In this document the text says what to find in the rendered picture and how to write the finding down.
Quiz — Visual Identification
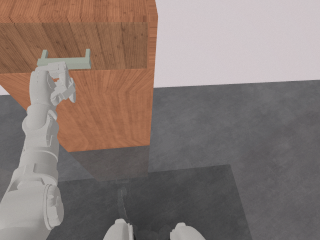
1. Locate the drawer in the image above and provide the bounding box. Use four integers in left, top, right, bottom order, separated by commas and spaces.
0, 22, 148, 74

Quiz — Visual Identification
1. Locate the handle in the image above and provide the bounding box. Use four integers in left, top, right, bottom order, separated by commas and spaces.
37, 49, 92, 70

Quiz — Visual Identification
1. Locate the cabinet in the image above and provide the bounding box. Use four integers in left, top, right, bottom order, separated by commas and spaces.
0, 0, 158, 152

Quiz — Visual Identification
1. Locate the robot left hand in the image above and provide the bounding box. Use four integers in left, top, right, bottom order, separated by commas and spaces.
29, 61, 76, 110

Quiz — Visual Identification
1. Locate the right robot shin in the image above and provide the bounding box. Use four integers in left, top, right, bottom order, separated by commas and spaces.
174, 222, 186, 230

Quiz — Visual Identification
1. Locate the left robot thigh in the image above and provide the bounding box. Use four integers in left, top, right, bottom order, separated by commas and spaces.
103, 222, 134, 240

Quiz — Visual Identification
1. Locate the left robot upper arm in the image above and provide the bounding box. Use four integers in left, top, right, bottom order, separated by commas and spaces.
0, 184, 64, 240

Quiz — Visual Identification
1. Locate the robot left forearm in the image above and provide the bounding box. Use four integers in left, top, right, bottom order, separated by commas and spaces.
0, 103, 59, 210

